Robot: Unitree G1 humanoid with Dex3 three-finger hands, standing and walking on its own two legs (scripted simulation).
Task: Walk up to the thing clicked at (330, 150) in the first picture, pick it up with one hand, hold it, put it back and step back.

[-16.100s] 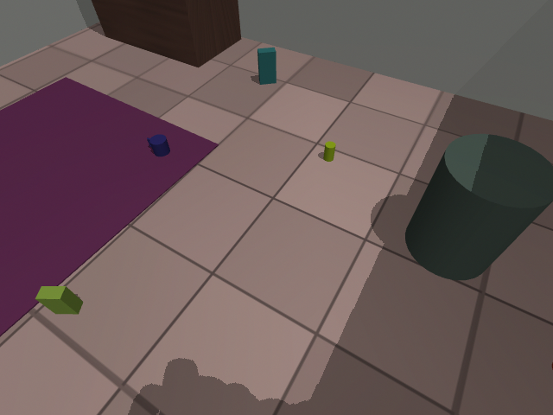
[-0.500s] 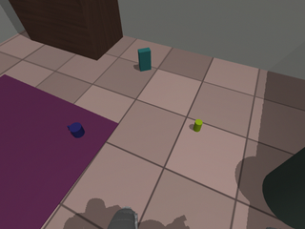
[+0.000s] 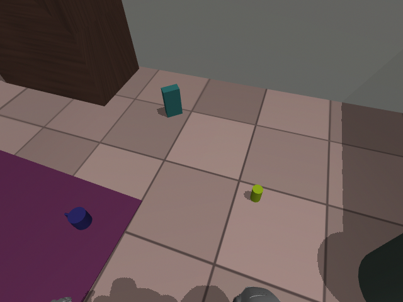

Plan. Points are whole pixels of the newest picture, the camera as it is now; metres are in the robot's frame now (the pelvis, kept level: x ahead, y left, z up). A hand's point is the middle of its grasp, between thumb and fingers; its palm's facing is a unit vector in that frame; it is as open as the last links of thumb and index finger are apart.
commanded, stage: walk up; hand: right
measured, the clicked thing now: (256, 193) +0.70 -0.29 -0.71
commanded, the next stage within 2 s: stand in 2.00 s
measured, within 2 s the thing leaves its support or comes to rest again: neither
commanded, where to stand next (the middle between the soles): +0.29 +0.02 m, yaw +1 degrees
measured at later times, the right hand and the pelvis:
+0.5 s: hand (307, 242) +0.24 -0.23 -0.11, palm faces -0.03 +0.90 -0.44, open 7.3 cm; pelvis +0.16 +0.04 +0.00, yaw +1 degrees
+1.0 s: hand (304, 238) +0.26 -0.25 -0.15, palm faces -0.01 +0.93 -0.36, open 7.4 cm; pelvis +0.20 +0.02 +0.00, yaw +0 degrees
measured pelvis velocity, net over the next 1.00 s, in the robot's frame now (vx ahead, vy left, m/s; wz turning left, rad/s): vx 0.20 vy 0.02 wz -0.01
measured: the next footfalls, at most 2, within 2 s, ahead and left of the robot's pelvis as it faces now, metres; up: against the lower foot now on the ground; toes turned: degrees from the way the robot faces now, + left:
left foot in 0.36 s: +0.26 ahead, +0.16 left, +0.00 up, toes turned +3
right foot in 0.72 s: +0.28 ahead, -0.11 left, +0.00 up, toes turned -1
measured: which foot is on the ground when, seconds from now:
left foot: down 0.00-0.00, up 0.02-0.34, down 0.36-1.00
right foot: down 0.00-0.38, up 0.40-0.70, down 0.72-1.00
